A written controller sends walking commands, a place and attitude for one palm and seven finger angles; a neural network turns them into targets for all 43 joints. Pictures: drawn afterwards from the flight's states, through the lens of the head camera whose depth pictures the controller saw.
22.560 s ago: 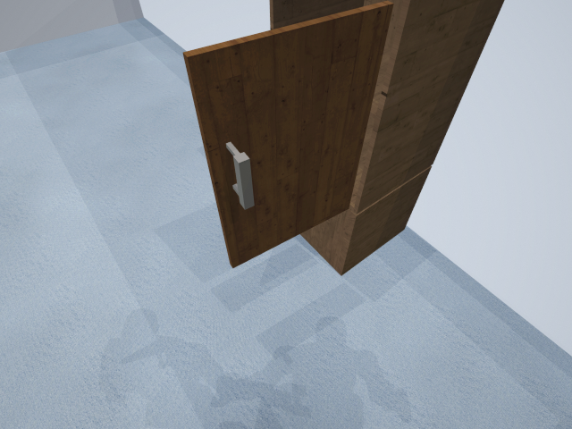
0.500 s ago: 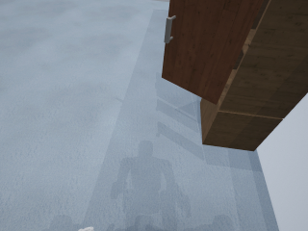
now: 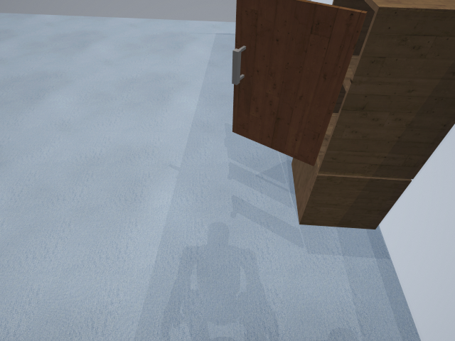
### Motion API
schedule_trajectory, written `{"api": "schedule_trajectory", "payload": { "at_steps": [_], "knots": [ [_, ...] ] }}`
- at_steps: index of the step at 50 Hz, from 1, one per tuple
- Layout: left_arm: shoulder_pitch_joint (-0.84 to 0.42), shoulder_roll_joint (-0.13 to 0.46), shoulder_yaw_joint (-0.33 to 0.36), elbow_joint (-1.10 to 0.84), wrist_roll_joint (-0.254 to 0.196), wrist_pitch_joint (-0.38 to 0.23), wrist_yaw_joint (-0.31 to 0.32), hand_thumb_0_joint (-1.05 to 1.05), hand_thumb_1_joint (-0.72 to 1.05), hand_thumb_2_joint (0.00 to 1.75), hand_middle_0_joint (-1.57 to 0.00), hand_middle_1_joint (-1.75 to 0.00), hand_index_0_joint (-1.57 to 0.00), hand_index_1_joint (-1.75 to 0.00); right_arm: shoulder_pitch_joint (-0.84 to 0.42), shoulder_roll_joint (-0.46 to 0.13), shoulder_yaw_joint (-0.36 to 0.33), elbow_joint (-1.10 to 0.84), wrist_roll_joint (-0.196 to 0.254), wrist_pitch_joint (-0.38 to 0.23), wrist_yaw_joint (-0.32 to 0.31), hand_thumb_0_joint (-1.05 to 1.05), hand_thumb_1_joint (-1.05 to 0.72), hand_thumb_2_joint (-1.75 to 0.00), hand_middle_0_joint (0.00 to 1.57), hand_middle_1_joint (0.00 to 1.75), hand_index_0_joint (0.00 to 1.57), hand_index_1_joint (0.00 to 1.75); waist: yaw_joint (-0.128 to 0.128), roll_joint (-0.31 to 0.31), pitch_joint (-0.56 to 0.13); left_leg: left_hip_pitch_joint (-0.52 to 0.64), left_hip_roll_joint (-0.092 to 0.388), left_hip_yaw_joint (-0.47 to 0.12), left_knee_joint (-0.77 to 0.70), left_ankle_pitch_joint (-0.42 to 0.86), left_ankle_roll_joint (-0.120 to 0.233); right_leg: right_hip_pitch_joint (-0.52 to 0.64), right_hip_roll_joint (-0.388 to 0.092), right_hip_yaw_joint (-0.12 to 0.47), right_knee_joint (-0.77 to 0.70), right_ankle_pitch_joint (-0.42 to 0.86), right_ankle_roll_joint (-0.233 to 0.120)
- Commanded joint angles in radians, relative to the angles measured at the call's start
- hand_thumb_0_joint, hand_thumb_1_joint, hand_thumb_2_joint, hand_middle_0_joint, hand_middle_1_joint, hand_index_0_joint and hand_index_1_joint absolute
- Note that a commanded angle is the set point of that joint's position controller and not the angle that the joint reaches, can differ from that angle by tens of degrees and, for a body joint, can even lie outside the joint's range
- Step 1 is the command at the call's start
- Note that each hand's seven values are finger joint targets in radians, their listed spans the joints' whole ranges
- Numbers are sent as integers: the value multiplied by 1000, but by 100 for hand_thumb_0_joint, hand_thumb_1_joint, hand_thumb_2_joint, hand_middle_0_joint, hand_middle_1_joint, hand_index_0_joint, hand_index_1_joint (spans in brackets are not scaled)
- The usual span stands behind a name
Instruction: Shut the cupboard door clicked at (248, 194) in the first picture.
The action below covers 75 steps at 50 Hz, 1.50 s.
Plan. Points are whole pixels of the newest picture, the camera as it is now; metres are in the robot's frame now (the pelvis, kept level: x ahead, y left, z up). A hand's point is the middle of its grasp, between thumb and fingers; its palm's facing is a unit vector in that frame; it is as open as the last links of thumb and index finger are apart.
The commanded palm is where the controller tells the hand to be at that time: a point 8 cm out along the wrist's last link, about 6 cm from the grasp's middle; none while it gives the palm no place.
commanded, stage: let the arm hang, fingers relaxed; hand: left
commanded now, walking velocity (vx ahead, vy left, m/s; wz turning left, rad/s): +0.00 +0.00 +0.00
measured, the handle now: (239, 65) +1.04 +0.01 +0.00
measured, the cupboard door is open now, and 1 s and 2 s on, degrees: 60 60 60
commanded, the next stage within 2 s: look to check the result in 0.22 s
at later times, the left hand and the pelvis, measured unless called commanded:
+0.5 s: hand out of the picture -0.03 +0.14 -0.18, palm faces +0.02 -0.99 -0.15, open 7.4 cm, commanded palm none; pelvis +0.00 -0.01 +0.00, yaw -1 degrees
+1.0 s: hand out of the picture +0.01 +0.16 -0.18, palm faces +0.02 -0.98 -0.19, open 7.4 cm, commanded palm none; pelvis +0.01 -0.01 +0.00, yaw +0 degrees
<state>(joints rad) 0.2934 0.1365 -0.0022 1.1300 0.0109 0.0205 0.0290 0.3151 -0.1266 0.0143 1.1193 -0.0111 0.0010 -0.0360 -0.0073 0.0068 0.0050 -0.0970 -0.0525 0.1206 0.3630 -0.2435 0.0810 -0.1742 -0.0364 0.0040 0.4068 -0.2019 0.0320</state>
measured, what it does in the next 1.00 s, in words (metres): stands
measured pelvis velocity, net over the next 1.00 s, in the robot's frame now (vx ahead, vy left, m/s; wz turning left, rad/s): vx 0.01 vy -0.01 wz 0.01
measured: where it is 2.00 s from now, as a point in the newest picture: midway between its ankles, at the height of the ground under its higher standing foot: outside the picture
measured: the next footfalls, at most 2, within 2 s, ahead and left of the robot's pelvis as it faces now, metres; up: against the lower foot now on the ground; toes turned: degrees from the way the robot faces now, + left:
right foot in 1.84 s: +0.20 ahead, -0.08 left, +0.00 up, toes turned +29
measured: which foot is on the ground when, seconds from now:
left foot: down 0.00-1.00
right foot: down 0.00-1.00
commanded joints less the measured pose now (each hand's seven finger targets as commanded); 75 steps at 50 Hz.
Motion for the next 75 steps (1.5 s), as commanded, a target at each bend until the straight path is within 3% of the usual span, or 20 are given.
{"api": "schedule_trajectory", "payload": {
  "at_steps": [1, 8, 21, 45, 51, 54, 56, 59, 61, 62, 63, 64, 66, 68, 69, 70, 71, 72, 74, 75],
  "knots": [
    [73, 78, 11, -3, 2, -20, 12, 0, 90, 90, -20, -30, -20, -30, 88, -93, -19, -1, 1, -18, -5, 0, -90, -90, 20, 30, 20, 30, -2, -28, 85, -61, 160, -139, -106, 129, -38, -15, -53, 59, -49, 111, -40],
    [103, 60, 7, 19, 3, -25, 15, 0, 90, 90, -20, -30, -20, -30, 99, -72, -16, 17, 4, -15, -7, 0, -90, -90, 20, 30, 20, 30, -4, 0, 123, -75, 154, -127, -104, 75, -37, -33, -54, 69, -69, 90, -45],
    [116, 50, 6, 28, 1, -32, 18, 0, 90, 90, -20, -30, -20, -30, 121, -70, -20, 26, 4, -18, -11, 0, -90, -90, 20, 30, 20, 30, -6, -14, 103, -55, 160, -124, -90, 89, -36, -29, -49, 76, -72, 101, -52],
    [49, 101, 16, 1, 1, -35, 16, 0, 90, 90, -20, -30, -20, -30, 74, -109, -29, 12, 2, -22, -6, 0, -90, -90, 20, 30, 20, 30, -7, 3, 84, -35, 168, -128, -81, 164, -41, -3, -58, 72, -61, 145, -55],
    [29, 133, 47, -48, 4, -16, 20, 0, 90, 90, -20, -30, -20, -30, 42, -130, -44, -31, 1, 3, 4, 0, -90, -90, 20, 30, 20, 30, 0, 12, 91, -128, 168, -175, -8, 192, -33, -24, -80, 18, 39, 109, -45],
    [10, 151, 65, -86, 7, -10, 20, 0, 90, 90, -20, -30, -20, -30, 21, -156, -59, -65, -1, 9, 5, 0, -90, -90, 20, 30, 20, 30, 3, 48, 74, -165, 193, -244, 8, 228, -15, -34, -75, -13, 93, 70, -38],
    [10, 153, 74, -107, 9, -7, 21, 0, 90, 90, -20, -30, -20, -30, 2, -167, -69, -91, -2, 14, 7, 0, -90, -90, 20, 30, 20, 30, 8, 33, 62, -193, 195, -277, 26, 214, -4, -34, -77, -21, 100, 43, -36],
    [9, 182, 87, -138, 11, -9, 21, 0, 90, 90, -20, -30, -20, -30, -11, -161, -78, -132, -1, 20, 14, 0, -90, -90, 20, 30, 20, 30, 11, -50, 22, -254, 129, -236, 132, 170, -30, 13, -156, 29, 51, 62, -77],
    [26, 223, 99, -156, 12, -11, 21, 0, 90, 90, -20, -30, -20, -30, -23, -136, -84, -156, -2, 29, 21, 0, -90, -90, 20, 30, 20, 30, 23, -196, -24, -301, 44, -103, 343, 4, -77, 61, -311, 134, -36, 78, -172],
    [23, 229, 102, -166, 13, -11, 24, 0, 90, 90, -20, -30, -20, -30, -49, -140, -89, -175, -5, 35, 23, 0, -90, -90, 20, 30, 20, 30, 30, -232, -24, -331, 44, -82, 490, -218, -90, 62, -368, 153, -56, 161, -229],
    [8, 233, 106, -179, 19, -14, 26, 0, 90, 90, -20, -30, -20, -30, -69, -144, -91, -187, -6, 37, 25, 0, -90, -90, 20, 30, 20, 30, 32, -213, -28, -369, 73, -102, 588, -309, -90, 68, -401, 155, -57, 233, -258],
    [-11, 236, 109, -197, 24, -15, 27, 0, 90, 90, -20, -30, -20, -30, -89, -141, -93, -199, -4, 39, 30, 0, -90, -90, 20, 30, 20, 30, 29, -186, -11, -371, 95, -114, 633, -336, -92, 34, -408, 123, -58, 245, -255],
    [-80, 256, 113, -230, 29, -13, 23, 0, 90, 90, -20, -30, -20, -30, -81, -126, -91, -210, 1, 38, 42, 0, -90, -90, 20, 30, 20, 30, -7, -160, -1, -318, 125, -105, 526, -313, -98, -7, -376, 6, 12, 296, -202],
    [-101, 266, 116, -246, 22, -7, 15, 0, 90, 90, -20, -30, -20, -30, -38, -131, -88, -206, 0, 34, 48, 0, -90, -90, 20, 30, 20, 30, -29, -136, -10, -204, 103, -42, 317, -124, -107, -49, -330, -77, 113, 262, -130],
    [-99, 258, 116, -251, 14, -1, 11, 0, 90, 90, -20, -30, -20, -30, 5, -155, -91, -195, -2, 30, 50, 0, -90, -90, 20, 30, 20, 30, -51, -61, -23, -75, 102, -55, 183, 21, -101, -137, -299, -125, 207, 166, -79],
    [-83, 211, 112, -270, 7, 10, 4, 0, 90, 90, -20, -30, -20, -30, 56, -238, -107, -194, -10, 24, 48, 0, -90, -90, 20, 30, 20, 30, -71, 213, -21, -14, 235, -338, 34, 145, -31, -296, -168, -184, 409, -155, 6],
    [-152, 167, 95, -318, 7, 15, 2, 0, 90, 90, -20, -30, -20, -30, 107, -339, -134, -190, -24, 23, 35, 0, -90, -90, 20, 30, 20, 30, -111, 410, 0, -3, 436, -655, -89, 209, 88, -464, -47, -135, 620, -486, 51],
    [-213, 203, 92, -340, 18, 18, -2, 0, 90, 90, -20, -30, -20, -30, 128, -358, -133, -181, -24, 25, 32, 0, -90, -90, 20, 30, 20, 30, -118, 271, 17, -41, 467, -652, -115, -13, 132, -473, -76, -21, 702, -418, 21],
    [-236, 193, 104, -327, 25, 11, -17, 0, 90, 90, -20, -30, -20, -30, 44, -316, -119, -221, -27, 15, 20, 0, -90, -90, 20, 30, 20, 30, -75, 180, 56, -138, 362, -624, -151, -284, 75, -492, -75, 16, 753, -257, 20],
    [-218, 202, 105, -313, 24, 5, -26, 0, 90, 90, -20, -30, -20, -30, -6, -303, -110, -233, -27, 7, 18, 0, -90, -90, 20, 30, 20, 30, -51, 147, 82, -159, 327, -577, -151, -292, 63, -486, -71, 22, 756, -193, 23]
  ]
}}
